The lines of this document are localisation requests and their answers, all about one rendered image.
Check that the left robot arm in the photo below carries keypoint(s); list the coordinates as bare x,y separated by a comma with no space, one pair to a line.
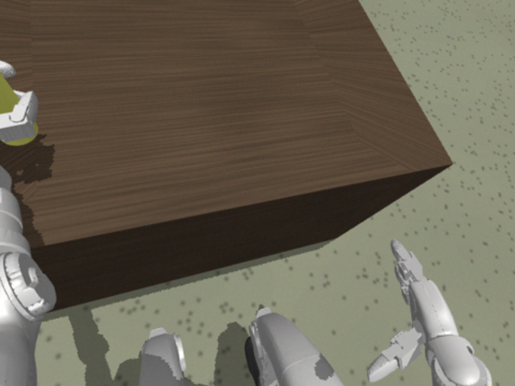
26,294

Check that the right robot hand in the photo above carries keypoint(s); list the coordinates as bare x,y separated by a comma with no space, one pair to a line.
430,315

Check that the left robot hand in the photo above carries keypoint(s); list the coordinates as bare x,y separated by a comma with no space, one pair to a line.
18,124

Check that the right robot foot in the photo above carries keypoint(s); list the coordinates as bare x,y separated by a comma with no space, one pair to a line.
251,361

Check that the can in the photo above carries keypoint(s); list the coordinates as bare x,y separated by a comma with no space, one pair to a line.
8,99

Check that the right robot arm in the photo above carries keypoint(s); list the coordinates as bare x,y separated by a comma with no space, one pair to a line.
453,363

